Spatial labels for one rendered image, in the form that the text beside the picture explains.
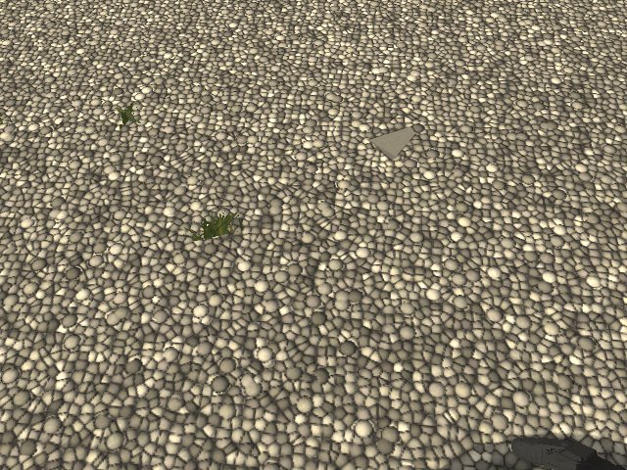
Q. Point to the right robot hand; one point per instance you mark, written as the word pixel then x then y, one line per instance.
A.
pixel 556 454

